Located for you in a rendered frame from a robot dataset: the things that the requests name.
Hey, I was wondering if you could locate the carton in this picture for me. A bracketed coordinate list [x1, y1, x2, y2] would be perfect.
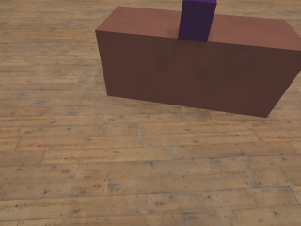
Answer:
[178, 0, 217, 42]

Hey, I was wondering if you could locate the pedestal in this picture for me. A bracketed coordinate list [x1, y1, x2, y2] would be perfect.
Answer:
[95, 6, 301, 118]

